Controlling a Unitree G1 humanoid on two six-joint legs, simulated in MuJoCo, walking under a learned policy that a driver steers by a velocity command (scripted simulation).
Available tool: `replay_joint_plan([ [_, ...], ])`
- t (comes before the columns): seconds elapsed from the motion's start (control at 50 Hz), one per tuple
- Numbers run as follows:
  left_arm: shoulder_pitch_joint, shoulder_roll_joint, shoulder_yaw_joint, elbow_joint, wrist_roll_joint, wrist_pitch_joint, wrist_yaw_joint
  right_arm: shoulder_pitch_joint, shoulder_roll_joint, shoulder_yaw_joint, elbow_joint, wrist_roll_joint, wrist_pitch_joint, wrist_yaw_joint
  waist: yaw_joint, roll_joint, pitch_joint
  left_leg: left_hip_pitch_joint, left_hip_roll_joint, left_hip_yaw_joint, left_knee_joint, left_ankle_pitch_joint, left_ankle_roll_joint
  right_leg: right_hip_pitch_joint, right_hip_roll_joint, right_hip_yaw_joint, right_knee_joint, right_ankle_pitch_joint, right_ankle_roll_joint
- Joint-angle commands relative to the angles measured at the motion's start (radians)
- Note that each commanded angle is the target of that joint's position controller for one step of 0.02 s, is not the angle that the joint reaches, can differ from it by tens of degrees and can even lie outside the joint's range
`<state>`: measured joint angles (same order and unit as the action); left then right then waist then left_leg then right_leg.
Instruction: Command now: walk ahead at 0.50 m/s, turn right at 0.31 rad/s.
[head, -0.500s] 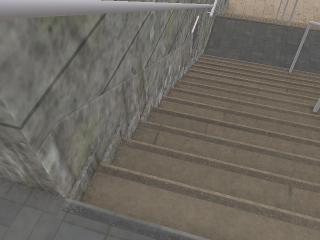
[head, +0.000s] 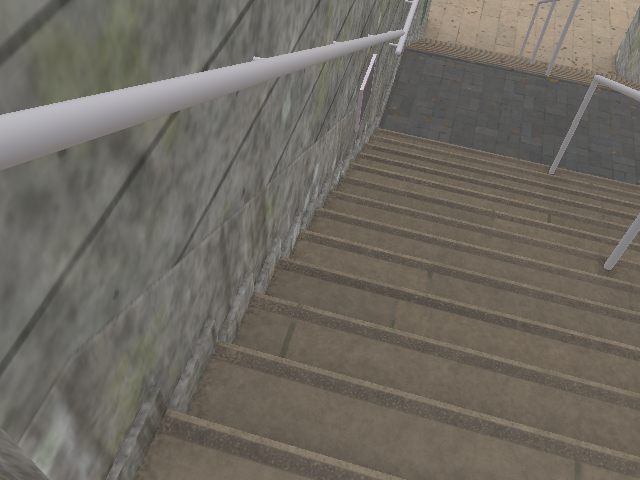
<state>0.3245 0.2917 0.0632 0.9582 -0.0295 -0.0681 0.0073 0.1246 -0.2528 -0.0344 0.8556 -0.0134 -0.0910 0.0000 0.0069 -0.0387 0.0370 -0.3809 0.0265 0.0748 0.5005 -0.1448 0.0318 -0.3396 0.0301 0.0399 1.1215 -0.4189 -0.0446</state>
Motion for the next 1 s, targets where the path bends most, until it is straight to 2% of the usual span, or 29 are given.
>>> replay_joint_plan([
  [0.02, -0.009, 0.098, 0.029, -0.080, 0.005, 0.005, 0.013, 0.085, -0.126, -0.023, -0.018, -0.013, -0.010, -0.001, -0.034, 0.123, -0.083, 0.275, 0.275, -0.282, -0.292, 0.024, 0.125, -0.247, -0.119, 0.088, 0.039, 0.119, 0.020],
  [0.1, -0.044, 0.036, 0.016, -0.129, 0.021, 0.053, 0.001, 0.109, -0.132, -0.020, 0.027, 0.002, 0.005, -0.011, -0.023, 0.115, -0.005, 0.232, 0.273, -0.149, -0.347, 0.112, 0.146, -0.276, -0.130, 0.090, -0.139, 0.200, 0.027],
  [0.14, -0.070, 0.018, 0.009, -0.163, 0.038, 0.057, -0.016, 0.148, -0.174, -0.033, 0.048, -0.009, 0.019, -0.023, -0.026, 0.123, -0.046, 0.255, 0.268, -0.077, -0.319, 0.192, 0.157, -0.263, -0.139, 0.058, -0.162, 0.306, 0.041],
  [0.16, -0.103, 0.033, 0.014, -0.184, 0.031, 0.064, -0.026, 0.161, -0.168, -0.032, 0.053, -0.002, 0.030, -0.028, -0.032, 0.101, -0.041, 0.274, 0.273, -0.053, -0.299, 0.193, 0.146, -0.289, -0.141, 0.062, -0.180, 0.352, 0.044],
  [0.18, -0.056, 0.065, 0.031, -0.166, 0.029, 0.058, -0.031, 0.187, -0.190, -0.041, 0.053, -0.027, 0.018, -0.023, -0.027, 0.077, -0.090, 0.286, 0.294, -0.042, -0.239, 0.240, 0.158, -0.264, -0.145, 0.050, -0.070, 0.460, 0.045],
  [0.2, 0.006, 0.066, 0.036, -0.160, 0.016, 0.065, -0.026, 0.185, -0.203, -0.050, 0.059, -0.016, 0.012, -0.009, -0.011, 0.124, -0.089, 0.288, 0.300, -0.028, -0.200, 0.291, 0.170, -0.279, -0.142, 0.062, -0.054, 0.454, 0.035],
  [0.26, -0.041, 0.095, 0.059, -0.205, 0.015, 0.080, -0.023, 0.221, -0.158, -0.046, 0.065, 0.007, 0.007, 0.005, -0.034, 0.153, -0.019, 0.308, 0.265, 0.012, -0.131, 0.124, 0.141, -0.383, -0.149, 0.062, -0.062, 0.495, 0.020],
  [0.3, -0.195, 0.089, 0.067, -0.269, 0.008, 0.086, -0.033, 0.318, -0.100, -0.035, 0.087, 0.021, 0.009, -0.032, -0.106, 0.202, 0.068, 0.460, 0.331, -0.051, -0.054, -0.018, 0.096, -0.628, -0.144, 0.149, -0.099, 0.490, 0.020],
  [0.34, -0.315, 0.054, 0.057, -0.323, 0.010, 0.064, -0.048, 0.364, -0.115, -0.047, 0.086, -0.009, 0.016, -0.052, -0.152, 0.164, 0.116, 0.482, 0.387, -0.061, 0.003, -0.094, 0.076, -0.754, -0.155, 0.144, -0.138, 0.509, 0.016],
  [0.38, -0.319, 0.051, 0.054, -0.337, -0.002, 0.070, -0.082, 0.254, -0.117, -0.041, 0.031, -0.030, 0.020, -0.076, -0.119, 0.104, 0.170, 0.251, 0.392, 0.009, 0.056, -0.190, 0.029, -0.586, -0.170, 0.129, -0.348, 0.688, 0.007],
  [0.4, -0.283, 0.009, 0.041, -0.321, 0.004, 0.072, -0.102, 0.220, -0.137, -0.048, 0.004, -0.031, 0.008, -0.079, -0.121, 0.092, 0.096, 0.112, 0.339, 0.120, 0.094, -0.228, -0.009, -0.336, -0.138, 0.040, -0.435, 0.892, 0.003],
  [0.42, -0.286, -0.042, 0.025, -0.310, -0.001, 0.080, -0.105, 0.221, -0.169, -0.064, 0.006, 0.004, 0.007, -0.074, -0.119, 0.090, 0.078, 0.035, 0.332, 0.148, 0.102, -0.282, -0.016, -0.183, -0.105, -0.015, -0.446, 0.912, 0.015],
  [0.46, -0.272, -0.011, 0.037, -0.290, -0.028, 0.091, -0.095, 0.231, -0.165, -0.074, 0.007, 0.025, 0.019, -0.064, -0.118, 0.107, 0.087, 0.037, 0.339, 0.157, 0.182, -0.282, -0.037, -0.113, -0.106, -0.026, -0.467, 0.859, 0.036],
  [0.5, -0.092, 0.056, 0.063, -0.224, 0.001, 0.086, -0.069, 0.225, -0.188, -0.086, 0.027, 0.032, 0.036, -0.053, -0.021, 0.121, 0.062, 0.089, 0.373, 0.130, 0.393, -0.051, -0.051, 0.010, -0.094, -0.055, -0.527, 0.747, 0.019],
  [0.54, 0.265, 0.171, 0.115, -0.077, 0.030, 0.070, -0.032, 0.157, -0.208, -0.089, 0.051, 0.054, 0.036, -0.049, 0.203, 0.061, -0.108, 0.031, 0.265, 0.141, 0.954, 0.090, -0.112, 0.444, -0.044, -0.121, -0.691, 0.921, -0.044],
  [0.56, 0.273, 0.256, 0.112, -0.050, 0.048, 0.060, -0.026, 0.202, -0.134, -0.086, 0.065, 0.046, 0.025, -0.066, 0.187, -0.241, -0.052, -0.231, 0.088, 0.100, 1.479, -0.740, -0.165, 0.573, -0.135, 0.056, -0.646, 1.242, -0.116],
  [0.58, 0.195, 0.287, 0.076, -0.076, 0.048, 0.030, -0.047, 0.424, -0.039, -0.057, 0.007, -0.005, -0.006, -0.048, 0.001, -0.455, -0.274, -0.516, 0.087, -0.093, 1.691, -0.803, -0.156, 0.825, -0.170, 0.176, -0.316, 1.403, -0.179],
  [0.6, 0.191, 0.245, 0.076, -0.098, 0.009, 0.041, -0.064, 0.404, -0.086, -0.058, -0.027, 0.014, -0.022, -0.043, 0.038, -0.393, -0.431, -0.533, 0.086, -0.147, 1.698, -0.770, -0.160, 0.827, -0.229, 0.304, -0.382, 1.206, -0.267],
  [0.62, 0.266, 0.247, 0.080, -0.053, -0.016, 0.053, -0.069, 0.310, -0.088, -0.052, -0.073, 0.039, -0.028, -0.048, 0.064, -0.230, -0.445, -0.601, 0.061, -0.131, 1.666, -0.720, -0.154, 0.759, -0.309, 0.447, -0.551, 0.792, -0.332],
  [0.64, 0.267, 0.246, 0.085, -0.007, -0.029, 0.060, -0.056, 0.175, -0.044, -0.037, -0.124, 0.075, -0.019, -0.074, 0.058, -0.124, -0.361, -0.689, 0.060, -0.112, 1.593, -0.587, -0.131, 0.610, -0.367, 0.669, -0.747, 0.275, -0.349],
  [0.68, 0.064, 0.158, 0.048, -0.075, 0.021, 0.022, -0.060, 0.142, -0.083, -0.029, -0.130, 0.070, 0.006, -0.097, -0.013, 0.038, -0.173, -0.682, 0.106, -0.233, 1.408, -0.421, -0.061, 0.301, -0.425, 0.831, -0.735, 0.144, -0.361],
  [0.7, -0.033, 0.055, 0.016, -0.099, 0.033, -0.004, -0.068, 0.168, -0.129, -0.050, -0.105, 0.049, 0.017, -0.091, -0.066, 0.075, -0.088, -0.620, 0.122, -0.268, 1.159, -0.246, -0.029, 0.111, -0.369, 0.691, -0.653, 0.194, -0.291],
  [0.72, -0.084, 0.038, 0.010, -0.122, 0.040, -0.013, -0.063, 0.180, -0.155, -0.066, -0.087, 0.030, 0.020, -0.086, -0.087, 0.049, -0.057, -0.549, 0.128, -0.269, 1.051, -0.204, -0.014, 0.004, -0.317, 0.610, -0.625, 0.298, -0.258],
  [0.76, -0.071, 0.095, 0.025, -0.114, 0.016, -0.007, -0.003, 0.096, -0.110, -0.067, -0.142, -0.028, 0.018, -0.077, -0.090, -0.006, -0.020, -0.413, 0.101, -0.202, 0.694, 0.007, -0.075, -0.143, -0.172, 0.432, -0.667, 0.500, -0.234],
  [0.8, 0.002, 0.091, 0.029, -0.089, 0.044, 0.007, 0.030, 0.205, -0.070, -0.057, -0.084, -0.006, 0.011, -0.040, -0.108, -0.058, -0.126, -0.269, 0.063, -0.171, 0.707, 0.263, -0.093, -0.145, -0.156, 0.365, -0.605, 0.693, -0.247],
  [0.82, 0.065, 0.041, 0.023, -0.070, 0.021, -0.001, 0.045, 0.152, -0.121, -0.073, -0.101, 0.016, 0.006, -0.016, -0.073, -0.025, -0.098, -0.400, 0.084, -0.232, 0.578, 0.441, -0.076, -0.043, -0.127, 0.348, -0.532, 0.493, -0.224],
  [0.86, 0.112, -0.016, 0.003, -0.070, -0.016, -0.005, 0.063, -0.009, -0.089, -0.061, -0.151, -0.012, 0.001, 0.003, -0.028, 0.026, -0.024, -0.343, 0.040, -0.202, 0.290, 0.650, -0.051, -0.122, -0.068, 0.300, -0.502, 0.186, -0.199],
  [0.88, 0.123, -0.016, -0.002, -0.078, -0.009, -0.003, 0.067, -0.041, -0.051, -0.051, -0.158, -0.022, 0.001, 0.016, -0.007, 0.022, -0.013, -0.234, 0.014, -0.170, 0.234, 0.724, -0.046, -0.199, -0.047, 0.290, -0.512, 0.097, -0.191],
  [1.0, 0.167, 0.021, 0.004, -0.113, 0.003, 0.047, 0.059, -0.090, -0.037, -0.040, -0.242, 0.004, 0.012, 0.046, 0.077, -0.050, 0.024, -0.211, 0.003, -0.180, 0.022, 0.490, -0.033, -0.026, -0.046, 0.363, -0.269, 0.104, -0.201],
])
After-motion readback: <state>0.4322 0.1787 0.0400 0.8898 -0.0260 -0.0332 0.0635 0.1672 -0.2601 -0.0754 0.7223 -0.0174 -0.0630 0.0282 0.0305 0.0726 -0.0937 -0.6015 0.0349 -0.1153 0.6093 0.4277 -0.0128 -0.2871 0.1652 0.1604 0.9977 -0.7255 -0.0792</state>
